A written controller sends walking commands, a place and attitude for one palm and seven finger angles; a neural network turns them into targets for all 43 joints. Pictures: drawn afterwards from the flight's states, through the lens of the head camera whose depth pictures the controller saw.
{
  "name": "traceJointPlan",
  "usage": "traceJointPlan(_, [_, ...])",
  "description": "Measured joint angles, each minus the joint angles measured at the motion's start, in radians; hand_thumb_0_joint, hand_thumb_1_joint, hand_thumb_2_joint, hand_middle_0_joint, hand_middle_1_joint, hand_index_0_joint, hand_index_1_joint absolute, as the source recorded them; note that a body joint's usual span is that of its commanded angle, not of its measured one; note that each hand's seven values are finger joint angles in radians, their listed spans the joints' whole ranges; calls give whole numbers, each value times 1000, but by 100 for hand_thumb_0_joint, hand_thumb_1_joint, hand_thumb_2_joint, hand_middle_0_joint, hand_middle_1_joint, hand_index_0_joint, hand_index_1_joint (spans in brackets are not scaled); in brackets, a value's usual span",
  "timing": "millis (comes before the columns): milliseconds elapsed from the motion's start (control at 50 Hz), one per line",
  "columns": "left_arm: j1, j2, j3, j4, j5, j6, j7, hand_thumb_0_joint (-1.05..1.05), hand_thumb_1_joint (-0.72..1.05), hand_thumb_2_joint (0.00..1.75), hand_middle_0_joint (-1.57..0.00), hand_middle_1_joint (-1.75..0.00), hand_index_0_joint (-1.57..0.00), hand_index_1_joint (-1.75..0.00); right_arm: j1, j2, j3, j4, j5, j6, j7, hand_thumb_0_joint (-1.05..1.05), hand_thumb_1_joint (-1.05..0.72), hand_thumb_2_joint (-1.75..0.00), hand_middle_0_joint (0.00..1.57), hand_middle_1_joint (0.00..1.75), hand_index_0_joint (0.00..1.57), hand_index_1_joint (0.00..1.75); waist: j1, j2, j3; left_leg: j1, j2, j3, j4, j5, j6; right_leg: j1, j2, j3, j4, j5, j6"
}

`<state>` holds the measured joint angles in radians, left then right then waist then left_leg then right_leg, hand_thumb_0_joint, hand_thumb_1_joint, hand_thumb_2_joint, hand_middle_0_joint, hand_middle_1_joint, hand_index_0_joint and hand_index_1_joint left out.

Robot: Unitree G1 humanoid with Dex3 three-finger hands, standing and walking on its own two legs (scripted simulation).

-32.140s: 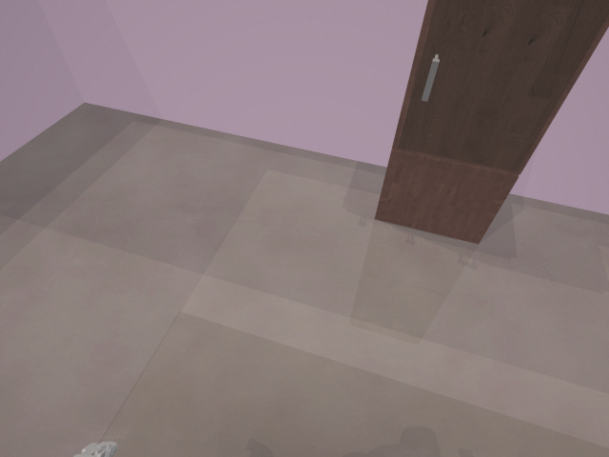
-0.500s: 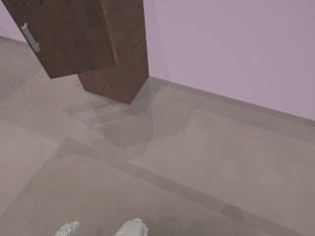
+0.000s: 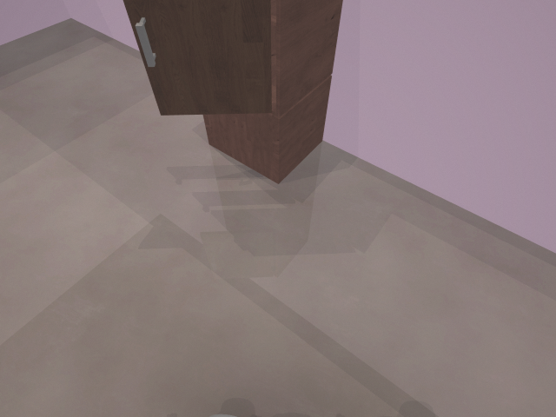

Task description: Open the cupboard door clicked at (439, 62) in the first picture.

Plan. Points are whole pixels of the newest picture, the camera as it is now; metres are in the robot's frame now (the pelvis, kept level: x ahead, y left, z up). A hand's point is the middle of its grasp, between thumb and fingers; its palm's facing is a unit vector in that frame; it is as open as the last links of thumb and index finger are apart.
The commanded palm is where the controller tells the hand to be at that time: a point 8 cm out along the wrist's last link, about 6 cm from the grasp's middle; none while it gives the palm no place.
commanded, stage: take the last steps up to it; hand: left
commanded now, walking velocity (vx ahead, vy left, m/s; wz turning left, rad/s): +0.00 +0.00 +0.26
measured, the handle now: (147, 42) +1.09 +0.49 -0.05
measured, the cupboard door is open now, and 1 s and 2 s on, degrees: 40 40 40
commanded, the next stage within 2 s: come to a stop and stand still in 1.70 s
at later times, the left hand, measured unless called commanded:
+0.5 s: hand out of the picture -0.02 +0.25 -0.18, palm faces +0.23 -0.95 -0.20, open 7.4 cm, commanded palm none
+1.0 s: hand (153, 319) +0.28 +0.26 -0.15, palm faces +0.18 -0.96 -0.19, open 7.3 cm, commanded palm none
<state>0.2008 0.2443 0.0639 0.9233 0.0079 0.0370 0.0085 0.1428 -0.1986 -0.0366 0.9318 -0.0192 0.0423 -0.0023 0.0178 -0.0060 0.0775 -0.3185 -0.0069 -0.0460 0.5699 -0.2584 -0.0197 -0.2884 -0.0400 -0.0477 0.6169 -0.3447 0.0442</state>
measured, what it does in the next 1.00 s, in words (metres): walks ahead: left foot, then right foot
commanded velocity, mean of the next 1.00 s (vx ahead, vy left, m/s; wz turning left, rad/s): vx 0.29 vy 0.10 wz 0.08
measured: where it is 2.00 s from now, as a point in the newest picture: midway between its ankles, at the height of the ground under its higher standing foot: (239, 302)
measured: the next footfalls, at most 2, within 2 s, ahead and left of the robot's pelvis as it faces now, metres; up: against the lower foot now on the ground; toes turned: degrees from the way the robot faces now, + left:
left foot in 0.42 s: +0.09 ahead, +0.17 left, +0.00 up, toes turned +13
right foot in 0.84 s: +0.27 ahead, -0.02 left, +0.00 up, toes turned +2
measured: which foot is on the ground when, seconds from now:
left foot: down 0.00-0.02, up 0.04-0.40, down 0.42-0.86, up 0.88-1.00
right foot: down 0.00-0.40, up 0.42-0.82, down 0.84-1.00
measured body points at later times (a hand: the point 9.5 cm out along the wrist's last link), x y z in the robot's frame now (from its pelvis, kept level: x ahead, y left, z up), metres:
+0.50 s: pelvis +0.05 +0.06 +0.00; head +0.07 +0.09 +0.45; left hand -0.03 +0.30 -0.16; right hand +0.18 -0.17 -0.13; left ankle +0.05 +0.16 -0.73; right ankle +0.01 -0.09 -0.68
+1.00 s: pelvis +0.21 +0.07 +0.01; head +0.24 +0.06 +0.46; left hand +0.27 +0.31 -0.13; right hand +0.20 -0.16 -0.15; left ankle +0.16 +0.19 -0.66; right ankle +0.23 -0.02 -0.73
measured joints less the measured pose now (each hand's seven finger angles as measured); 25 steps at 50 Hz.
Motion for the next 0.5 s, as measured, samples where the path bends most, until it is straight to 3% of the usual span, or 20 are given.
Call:
traceJointPlan(20, [3, -4, 0, 3, 4, -10, 3, 1, 91, 90, -20, -30, -20, -30, 1, -3, -3, 5, 4, 3, 2, 0, -90, -90, 20, 30, 20, 30, 2, 5, -3, -14, -1, -2, 32, -29, 0, 8, 3, -2, -23, 25, -37])
traceJointPlan(60, [7, -22, -8, 10, 9, -17, 6, 0, 91, 90, -20, -30, -20, -30, 3, -14, -13, 18, 7, 14, 6, 0, -90, -90, 20, 30, 20, 30, -3, 26, 0, -54, -9, -8, 174, -169, 3, 16, 1, -22, -9, 17, -62])
traceJointPlan(120, [28, -48, -13, 15, 10, -28, 10, 0, 91, 90, -20, -30, -20, -30, 4, -25, -22, 39, 6, 25, 10, 0, -90, -90, 20, 29, 20, 30, -1, 27, 3, -108, -16, 18, 403, -211, -4, 55, -12, -38, -54, 25, -60])
traceJointPlan(160, [45, -59, -15, 22, 11, -38, 8, 0, 91, 90, -20, -30, -20, -30, 9, -25, -25, 48, 5, 24, 16, 0, -91, -90, 20, 29, 20, 30, 0, 16, 1, -116, -8, 43, 444, -194, -12, 84, -22, -48, -100, 45, -55])
traceJointPlan(260, [90, -72, -15, 54, 15, -62, -2, 0, 90, 90, -20, -30, -20, -30, 12, -21, -27, 62, 5, 20, 36, 1, -91, -90, 19, 29, 19, 29, 16, -19, -7, -94, 16, 92, 334, -158, -21, 141, -52, -79, -186, 74, -39])
traceJointPlan(360, [140, -55, -1, 104, 18, -60, -10, 0, 90, 90, -20, -30, -20, -30, -6, -11, -21, 52, 5, 1, 46, 1, -91, -90, 19, 29, 19, 29, 43, -57, -9, -34, 28, 123, 112, -123, -10, 166, -91, -103, -183, 51, -4])
traceJointPlan(400, [163, -45, 6, 124, 16, -49, -14, 0, 90, 90, -20, -30, -20, -30, -7, -11, -16, 36, 5, -18, 46, 1, -91, -90, 19, 29, 19, 29, 45, -60, -17, 23, 28, 138, -14, -91, 1, 154, -106, -107, -128, 11, 14])
traceJointPlan(420, [174, -44, 9, 131, 14, -40, -17, 0, 90, 90, -20, -30, -20, -30, -4, -16, -16, 23, 2, -33, 42, 1, -91, -90, 19, 29, 19, 30, 40, -50, -24, 31, 30, 130, -47, -50, 19, 127, -107, -107, -62, -36, 7])
traceJointPlan(440, [171, -38, 11, 139, 13, -26, -19, 0, 90, 90, -20, -30, -20, -30, -4, -14, -17, 14, -3, -46, 33, 0, -91, -90, 19, 29, 19, 30, 35, -50, -19, 16, 25, 131, -24, 16, 36, 84, -108, -86, 46, -101, -1])
traceJointPlan(500, [140, -17, 13, 155, 15, -4, -16, 1, 91, 90, -20, -30, -20, -30, 24, 10, -5, 9, -8, -67, 12, 0, -91, -90, 19, 29, 20, 30, 30, -59, -13, 28, 9, 143, 5, -15, 64, -74, -84, -21, 383, -142, -33])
